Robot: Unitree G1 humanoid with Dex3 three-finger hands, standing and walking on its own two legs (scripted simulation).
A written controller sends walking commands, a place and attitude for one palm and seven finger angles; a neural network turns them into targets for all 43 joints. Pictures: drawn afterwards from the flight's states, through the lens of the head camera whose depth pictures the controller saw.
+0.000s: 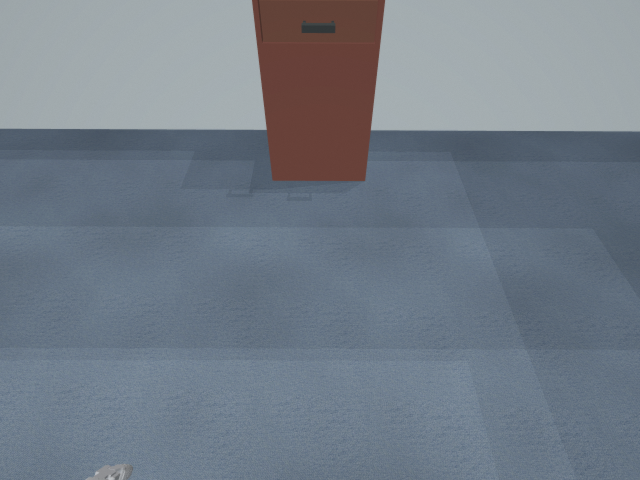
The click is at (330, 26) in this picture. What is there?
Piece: drawer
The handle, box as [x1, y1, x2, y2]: [301, 21, 334, 32]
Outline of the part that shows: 301,25 302,32 334,32 333,21 331,21 330,23 306,23 305,21 303,21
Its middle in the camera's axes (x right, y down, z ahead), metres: -0.01 -0.77 +1.39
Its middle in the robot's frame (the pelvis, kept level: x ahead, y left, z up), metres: +1.56 +0.09 -0.03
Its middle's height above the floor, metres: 0.74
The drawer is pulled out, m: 0.00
